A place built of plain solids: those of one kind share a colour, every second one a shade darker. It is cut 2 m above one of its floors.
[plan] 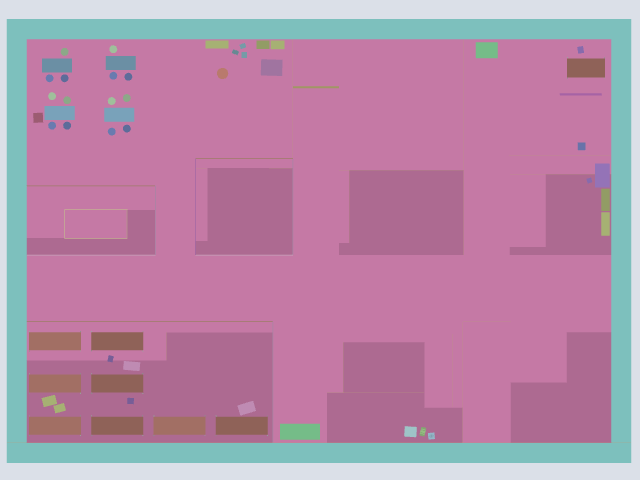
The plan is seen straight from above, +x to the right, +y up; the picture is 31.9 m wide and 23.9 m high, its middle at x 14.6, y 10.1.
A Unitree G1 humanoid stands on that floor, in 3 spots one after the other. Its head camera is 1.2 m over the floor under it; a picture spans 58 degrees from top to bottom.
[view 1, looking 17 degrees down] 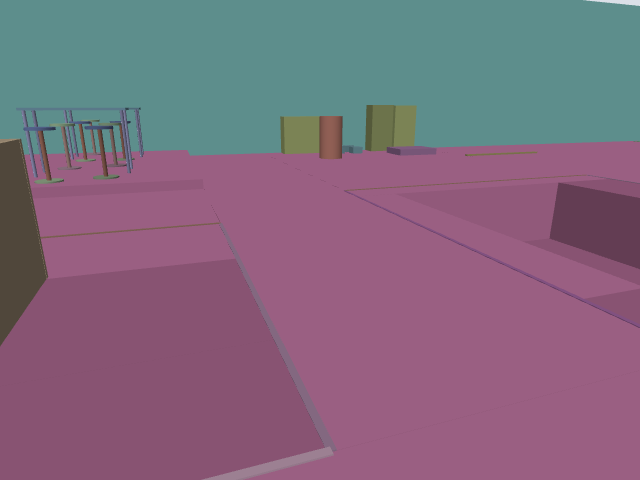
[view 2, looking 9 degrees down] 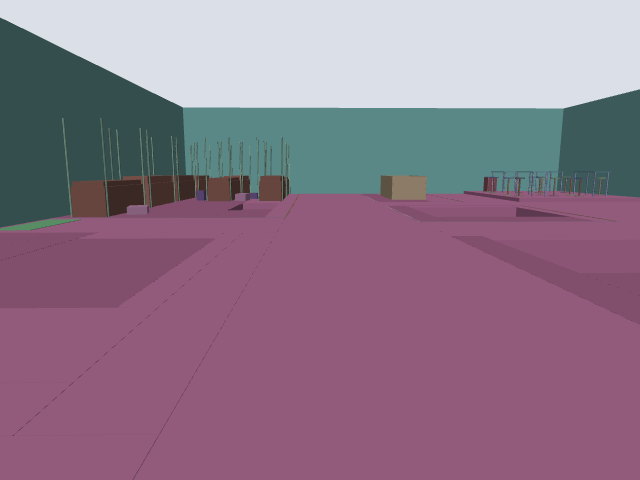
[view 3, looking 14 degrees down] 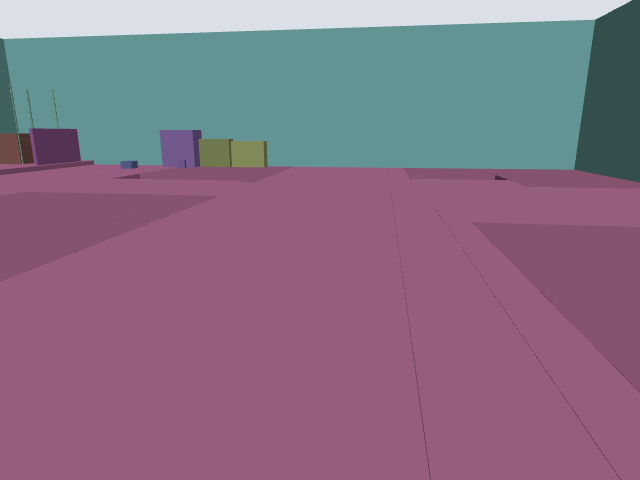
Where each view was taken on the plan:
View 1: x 5.94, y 8.15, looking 71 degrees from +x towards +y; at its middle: floor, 4.11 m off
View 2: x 23.55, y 6.76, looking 179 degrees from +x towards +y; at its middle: floor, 7.67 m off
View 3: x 13.75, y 6.26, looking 8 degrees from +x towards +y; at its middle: floor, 4.96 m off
